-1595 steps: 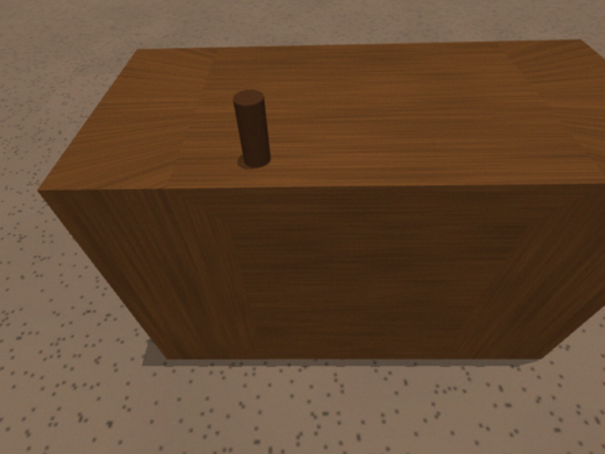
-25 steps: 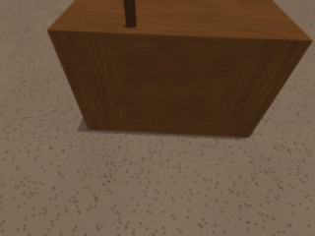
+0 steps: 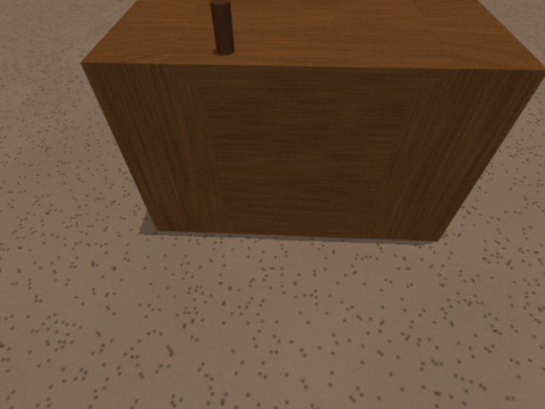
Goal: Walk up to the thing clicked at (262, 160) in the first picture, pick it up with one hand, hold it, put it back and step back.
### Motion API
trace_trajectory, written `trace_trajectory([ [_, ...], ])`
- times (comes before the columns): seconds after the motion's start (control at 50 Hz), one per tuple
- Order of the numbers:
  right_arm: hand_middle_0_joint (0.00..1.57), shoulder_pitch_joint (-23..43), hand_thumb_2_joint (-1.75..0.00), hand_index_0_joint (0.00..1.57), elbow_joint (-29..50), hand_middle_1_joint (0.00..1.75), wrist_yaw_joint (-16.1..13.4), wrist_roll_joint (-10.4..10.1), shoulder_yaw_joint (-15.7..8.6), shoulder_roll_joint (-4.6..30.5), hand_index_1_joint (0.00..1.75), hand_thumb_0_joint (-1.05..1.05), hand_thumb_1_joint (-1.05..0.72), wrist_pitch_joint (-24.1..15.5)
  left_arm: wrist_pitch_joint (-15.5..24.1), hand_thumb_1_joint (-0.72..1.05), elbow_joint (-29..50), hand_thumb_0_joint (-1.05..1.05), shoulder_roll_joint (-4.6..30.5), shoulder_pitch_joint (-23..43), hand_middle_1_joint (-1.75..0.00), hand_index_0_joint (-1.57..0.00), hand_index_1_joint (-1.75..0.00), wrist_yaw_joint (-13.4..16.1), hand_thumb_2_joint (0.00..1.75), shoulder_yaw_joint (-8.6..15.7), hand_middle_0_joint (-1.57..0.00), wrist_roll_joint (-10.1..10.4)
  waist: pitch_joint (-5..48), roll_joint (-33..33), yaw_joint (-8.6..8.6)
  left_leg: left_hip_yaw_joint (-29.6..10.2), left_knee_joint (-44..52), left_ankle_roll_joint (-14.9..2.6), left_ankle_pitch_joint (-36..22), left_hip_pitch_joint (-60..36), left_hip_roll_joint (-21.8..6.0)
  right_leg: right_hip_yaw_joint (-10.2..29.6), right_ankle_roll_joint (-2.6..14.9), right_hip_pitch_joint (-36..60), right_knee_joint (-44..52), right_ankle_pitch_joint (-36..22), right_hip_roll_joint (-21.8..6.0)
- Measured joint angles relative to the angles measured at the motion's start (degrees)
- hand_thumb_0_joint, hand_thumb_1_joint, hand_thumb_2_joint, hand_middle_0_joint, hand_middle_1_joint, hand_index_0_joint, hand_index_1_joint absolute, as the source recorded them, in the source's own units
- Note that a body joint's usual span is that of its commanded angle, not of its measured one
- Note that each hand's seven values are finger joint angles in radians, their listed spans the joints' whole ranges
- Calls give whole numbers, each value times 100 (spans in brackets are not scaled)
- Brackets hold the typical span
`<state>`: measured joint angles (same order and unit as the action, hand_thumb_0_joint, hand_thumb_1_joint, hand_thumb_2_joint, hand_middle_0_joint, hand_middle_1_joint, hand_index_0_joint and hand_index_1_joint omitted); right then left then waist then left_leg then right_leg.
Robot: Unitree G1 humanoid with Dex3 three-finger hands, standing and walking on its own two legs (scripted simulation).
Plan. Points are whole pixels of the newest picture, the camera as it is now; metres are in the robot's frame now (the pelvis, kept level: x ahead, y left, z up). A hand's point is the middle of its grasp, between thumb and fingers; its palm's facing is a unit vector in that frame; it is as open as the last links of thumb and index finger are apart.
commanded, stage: step back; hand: left
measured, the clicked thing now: (223, 27) +1.04 +0.16 +0.10
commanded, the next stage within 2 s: stand in 0.24 s
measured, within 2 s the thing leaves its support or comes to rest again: neither
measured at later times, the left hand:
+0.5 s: hand out of the picture +0.10 +0.24 -0.14, palm faces -0.02 -0.94 -0.34, open 7.4 cm
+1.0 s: hand out of the picture +0.02 +0.25 -0.14, palm faces -0.02 -0.94 -0.35, open 7.4 cm
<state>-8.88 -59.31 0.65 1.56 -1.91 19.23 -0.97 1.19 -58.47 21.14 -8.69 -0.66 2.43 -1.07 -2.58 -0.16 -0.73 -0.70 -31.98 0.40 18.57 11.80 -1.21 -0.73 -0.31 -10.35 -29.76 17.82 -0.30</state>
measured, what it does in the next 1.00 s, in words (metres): stands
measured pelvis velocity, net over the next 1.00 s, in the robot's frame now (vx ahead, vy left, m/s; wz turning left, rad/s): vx -0.04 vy -0.01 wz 0.00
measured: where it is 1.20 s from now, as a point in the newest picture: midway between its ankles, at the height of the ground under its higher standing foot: outside the picture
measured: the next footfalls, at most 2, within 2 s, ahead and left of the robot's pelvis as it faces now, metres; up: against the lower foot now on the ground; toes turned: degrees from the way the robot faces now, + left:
none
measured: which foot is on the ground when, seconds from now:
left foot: down 0.00-1.00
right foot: down 0.00-1.00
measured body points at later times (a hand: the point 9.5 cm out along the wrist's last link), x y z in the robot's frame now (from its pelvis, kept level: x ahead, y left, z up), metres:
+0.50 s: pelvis -0.01 +0.00 +0.01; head +0.02 -0.01 +0.46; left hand +0.10 +0.29 -0.12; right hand +0.10 -0.30 -0.12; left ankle -0.01 +0.12 -0.73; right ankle -0.02 -0.13 -0.73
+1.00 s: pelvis -0.04 -0.01 +0.01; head -0.03 -0.01 +0.46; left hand +0.02 +0.30 -0.12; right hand +0.01 -0.31 -0.12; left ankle -0.01 +0.12 -0.73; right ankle -0.02 -0.13 -0.73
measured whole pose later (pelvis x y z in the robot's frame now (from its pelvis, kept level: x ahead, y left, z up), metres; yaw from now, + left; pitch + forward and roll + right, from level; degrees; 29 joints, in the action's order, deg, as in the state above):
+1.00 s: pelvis -0.04 -0.01 +0.01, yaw +0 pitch -3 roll +0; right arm -8.4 -65.7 1.3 1.1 -0.8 20.3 -0.2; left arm 0.3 -65.9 20.4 -7.2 -0.9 0.6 -0.8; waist -3.5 -0.7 -0.1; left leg -0.6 -19.3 1.3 8.4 8.3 -1.6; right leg -0.7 0.1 -7.8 -18.9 8.5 0.1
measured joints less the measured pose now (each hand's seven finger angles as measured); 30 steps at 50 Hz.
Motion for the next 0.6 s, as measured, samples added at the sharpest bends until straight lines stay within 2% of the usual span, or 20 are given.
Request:
trace_trajectory([
  [0.16,20,211,-90,20,-30,30,-50,-34,-59,62,30,1,-90,-47,-39,91,38,1,-16,325,-30,-20,-30,70,89,-14,-20,19,-74,9,20,64,-65,-62,115,-54,102,61,-41,-45,-259,202,-104],
  [0.26,20,299,-90,20,-53,30,-83,-55,-51,51,30,1,-91,-10,-45,91,16,1,15,467,-30,-20,-30,93,89,-17,-20,36,-151,10,32,54,-191,-34,198,-50,55,51,-35,-29,-336,260,-60],
  [0.36,20,424,-90,20,-141,30,-89,-99,29,53,30,1,-91,31,-92,91,-150,1,-83,535,-30,-20,-30,94,89,-114,-20,96,-231,-3,66,59,297,5,-90,-269,48,51,-32,172,118,-11,-53],
  [0.6,20,572,-90,20,-359,30,-45,-121,131,60,30,1,-91,68,-98,91,-501,1,-202,567,-30,-20,-30,58,89,-209,-20,73,-274,-49,81,37,1119,71,-707,-608,-3,22,13,500,909,-607,1],
])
